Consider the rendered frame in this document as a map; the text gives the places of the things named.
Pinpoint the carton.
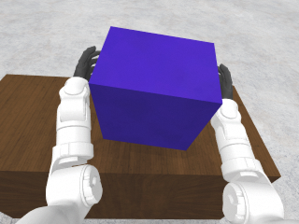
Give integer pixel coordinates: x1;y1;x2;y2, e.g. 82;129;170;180
88;26;223;151

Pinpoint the right robot upper arm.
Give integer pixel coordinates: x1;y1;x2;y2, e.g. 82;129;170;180
222;181;299;224

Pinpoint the robot right hand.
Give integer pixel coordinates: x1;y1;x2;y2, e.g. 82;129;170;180
218;63;234;100

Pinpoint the pedestal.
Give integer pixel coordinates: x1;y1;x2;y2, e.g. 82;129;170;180
0;74;281;220

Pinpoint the robot left hand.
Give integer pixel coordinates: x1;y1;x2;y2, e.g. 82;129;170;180
73;46;101;82

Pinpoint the left robot forearm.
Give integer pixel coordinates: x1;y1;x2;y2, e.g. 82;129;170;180
46;77;94;203

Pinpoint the right robot forearm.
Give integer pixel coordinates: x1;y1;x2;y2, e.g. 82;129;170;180
210;98;284;216

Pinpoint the left robot upper arm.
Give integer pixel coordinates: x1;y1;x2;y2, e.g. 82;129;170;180
15;164;103;224

